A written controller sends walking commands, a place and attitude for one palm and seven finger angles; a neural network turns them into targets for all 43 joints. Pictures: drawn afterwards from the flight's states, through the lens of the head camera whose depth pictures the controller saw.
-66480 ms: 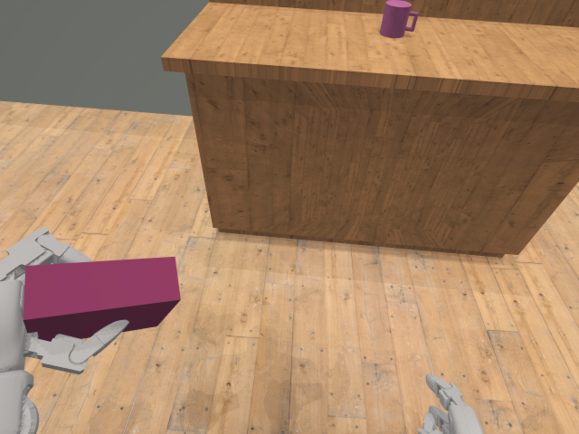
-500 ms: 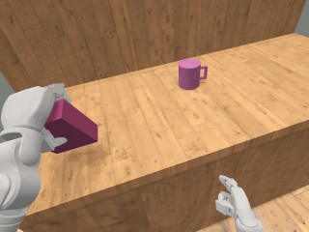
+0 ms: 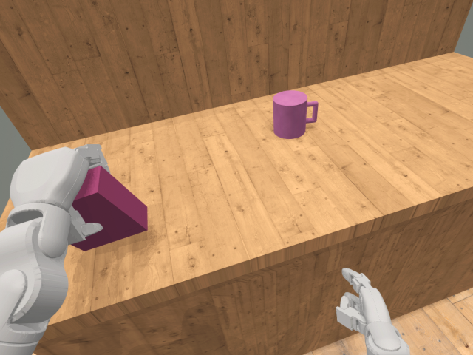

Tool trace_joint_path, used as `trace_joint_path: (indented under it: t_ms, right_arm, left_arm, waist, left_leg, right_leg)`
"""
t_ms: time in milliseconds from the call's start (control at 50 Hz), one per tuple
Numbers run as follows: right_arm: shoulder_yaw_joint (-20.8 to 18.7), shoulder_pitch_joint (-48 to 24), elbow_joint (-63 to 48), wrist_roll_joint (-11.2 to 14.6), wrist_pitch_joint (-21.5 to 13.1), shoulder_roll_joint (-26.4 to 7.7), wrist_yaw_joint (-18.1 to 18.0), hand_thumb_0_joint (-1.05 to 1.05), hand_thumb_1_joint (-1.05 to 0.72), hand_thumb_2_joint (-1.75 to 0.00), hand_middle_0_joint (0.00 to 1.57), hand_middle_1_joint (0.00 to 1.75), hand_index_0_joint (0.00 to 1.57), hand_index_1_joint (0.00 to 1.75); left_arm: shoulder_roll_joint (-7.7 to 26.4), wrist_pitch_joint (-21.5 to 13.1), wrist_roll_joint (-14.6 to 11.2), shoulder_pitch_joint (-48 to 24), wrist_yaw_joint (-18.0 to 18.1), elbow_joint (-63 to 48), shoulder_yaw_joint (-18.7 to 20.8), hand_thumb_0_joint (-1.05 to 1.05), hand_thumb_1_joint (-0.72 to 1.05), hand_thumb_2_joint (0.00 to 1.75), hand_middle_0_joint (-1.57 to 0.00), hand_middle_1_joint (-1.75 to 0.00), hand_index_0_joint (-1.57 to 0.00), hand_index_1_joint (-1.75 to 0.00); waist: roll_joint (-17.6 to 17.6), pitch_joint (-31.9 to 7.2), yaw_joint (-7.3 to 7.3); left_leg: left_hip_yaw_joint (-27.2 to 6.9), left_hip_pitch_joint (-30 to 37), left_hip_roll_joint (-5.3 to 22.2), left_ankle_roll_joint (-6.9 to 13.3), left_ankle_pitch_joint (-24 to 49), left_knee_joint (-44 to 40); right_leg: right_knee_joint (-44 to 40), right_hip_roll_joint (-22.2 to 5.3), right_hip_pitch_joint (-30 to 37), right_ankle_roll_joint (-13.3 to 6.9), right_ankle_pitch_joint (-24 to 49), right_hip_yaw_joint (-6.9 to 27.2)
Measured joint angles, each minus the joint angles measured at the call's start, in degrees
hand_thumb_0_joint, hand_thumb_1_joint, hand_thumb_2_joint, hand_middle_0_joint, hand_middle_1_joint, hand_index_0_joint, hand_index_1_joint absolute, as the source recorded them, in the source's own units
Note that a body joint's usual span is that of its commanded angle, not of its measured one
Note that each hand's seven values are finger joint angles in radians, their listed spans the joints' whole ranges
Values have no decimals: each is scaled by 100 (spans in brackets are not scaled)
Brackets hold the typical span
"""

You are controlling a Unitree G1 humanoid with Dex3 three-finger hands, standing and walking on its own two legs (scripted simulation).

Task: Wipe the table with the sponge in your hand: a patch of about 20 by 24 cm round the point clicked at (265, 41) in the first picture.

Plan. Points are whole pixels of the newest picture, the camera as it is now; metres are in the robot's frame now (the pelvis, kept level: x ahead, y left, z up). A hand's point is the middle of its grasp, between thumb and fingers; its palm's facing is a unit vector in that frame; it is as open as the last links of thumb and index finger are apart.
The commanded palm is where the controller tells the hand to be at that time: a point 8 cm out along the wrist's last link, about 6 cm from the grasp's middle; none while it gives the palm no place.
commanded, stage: move the sponge above the wiping area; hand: left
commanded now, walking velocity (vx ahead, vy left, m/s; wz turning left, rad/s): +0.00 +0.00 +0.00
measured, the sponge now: (100, 218) +0.25 +0.27 +0.15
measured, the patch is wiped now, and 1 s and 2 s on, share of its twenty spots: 0.10 0.10 0.10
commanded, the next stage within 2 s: none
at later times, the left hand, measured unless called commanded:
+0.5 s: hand (96, 201) +0.25 +0.26 +0.20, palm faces +0.24 -0.14 -0.96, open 9.3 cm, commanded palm +0.19 +0.26 +0.27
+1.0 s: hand (89, 201) +0.24 +0.26 +0.20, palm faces +0.25 -0.10 -0.96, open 9.3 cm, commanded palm +0.19 +0.26 +0.27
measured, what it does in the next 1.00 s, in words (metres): stands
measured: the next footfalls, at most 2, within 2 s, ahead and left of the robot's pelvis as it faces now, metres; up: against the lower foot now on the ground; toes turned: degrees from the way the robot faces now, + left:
none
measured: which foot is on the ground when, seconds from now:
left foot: down 0.00-1.00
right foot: down 0.00-1.00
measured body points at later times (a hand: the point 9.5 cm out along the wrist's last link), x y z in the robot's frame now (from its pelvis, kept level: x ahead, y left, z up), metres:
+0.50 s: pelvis +0.00 +0.01 +0.00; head -0.03 -0.05 +0.45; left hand +0.23 +0.26 +0.25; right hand +0.27 -0.17 -0.07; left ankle +0.04 +0.12 -0.74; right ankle +0.02 -0.10 -0.74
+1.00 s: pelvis +0.01 +0.00 +0.00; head -0.03 -0.06 +0.44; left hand +0.22 +0.26 +0.25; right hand +0.27 -0.18 -0.07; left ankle +0.04 +0.12 -0.74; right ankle +0.02 -0.10 -0.74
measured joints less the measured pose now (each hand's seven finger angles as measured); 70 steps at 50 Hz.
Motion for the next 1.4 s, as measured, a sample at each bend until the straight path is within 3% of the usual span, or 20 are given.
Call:
trace_joint_path:
  t_ms: [180,380,620,820,980,1140,1220,1400]
  right_arm:
    - [-38,-10,52,-12,-34,12,-5,1,-90,-90,20,30,20,30]
    - [-37,-4,-26,16,109,19,78,1,-90,-90,20,30,20,30]
    - [-41,-7,-14,-5,119,54,59,1,-90,-90,20,30,19,29]
    - [18,-19,-96,12,245,76,149,1,-90,-90,20,30,20,29]
    - [-30,-10,-81,13,212,-33,113,1,-90,-90,20,30,21,30]
    - [-59,-1,28,33,42,-58,-24,1,-90,-90,20,30,20,30]
    - [-59,-18,50,5,2,-16,-37,1,-90,-90,20,30,20,30]
    - [-54,-8,-34,15,115,6,74,1,-90,-90,20,30,19,29]
  left_arm:
    - [-68,-82,95,-78,27,-39,-257,0,-47,109,-83,-141,-82,-142]
    - [-141,-21,19,144,115,-250,-76,0,-47,109,-83,-142,-82,-143]
    - [-325,-40,152,-75,206,-156,-557,0,-47,109,-83,-141,-82,-142]
    - [-249,28,65,15,224,-152,-275,0,-47,109,-83,-142,-82,-143]
    - [-112,68,3,363,175,-359,-100,0,-47,109,-83,-142,-82,-143]
    - [-75,90,98,34,88,-13,-187,0,-47,109,-83,-142,-82,-142]
    - [-89,2,115,-16,45,-39,-242,0,-47,109,-83,-142,-82,-142]
    - [47,-63,-88,363,75,-470,132,0,-47,109,-83,-142,-82,-143]
  waist:
    - [-33,47,27]
    - [-13,-7,-15]
    - [-55,66,10]
    - [-34,-20,-70]
    - [-11,-32,4]
    - [-23,37,73]
    - [-12,24,35]
    - [33,-66,-18]
  left_leg:
    - [12,51,-21,16,-12,-14]
    - [52,50,-26,36,-26,-25]
    - [30,124,-48,37,17,-98]
    - [68,85,-1,7,-16,-82]
    - [36,50,26,-11,-80,20]
    - [-53,59,2,-20,-44,9]
    - [-35,47,-7,-11,-33,-7]
    - [55,7,-1,14,-81,38]
  right_leg:
    - [0,-20,42,7,-16,15]
    - [-22,-25,34,33,-10,58]
    - [-60,-43,100,26,5,40]
    - [-30,3,35,1,-16,82]
    - [21,31,31,-19,-62,54]
    - [-6,12,77,-27,-50,-32]
    - [-6,3,53,-17,-41,-13]
    - [36,6,-14,15,-55,79]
